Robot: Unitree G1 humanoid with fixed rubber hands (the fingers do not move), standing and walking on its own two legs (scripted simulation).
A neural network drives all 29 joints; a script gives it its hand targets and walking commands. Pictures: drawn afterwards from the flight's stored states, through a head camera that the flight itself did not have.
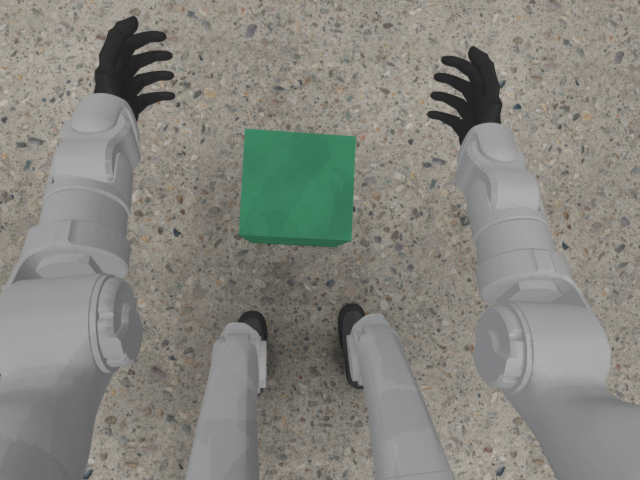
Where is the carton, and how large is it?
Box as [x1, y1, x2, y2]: [239, 129, 355, 246]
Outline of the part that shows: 245,129 239,234 251,242 336,246 351,240 355,136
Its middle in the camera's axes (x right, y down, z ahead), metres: -0.05 -0.10 +0.86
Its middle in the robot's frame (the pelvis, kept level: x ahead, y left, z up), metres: +0.49 +0.00 -0.51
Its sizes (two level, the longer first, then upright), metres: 0.210 0.200 0.250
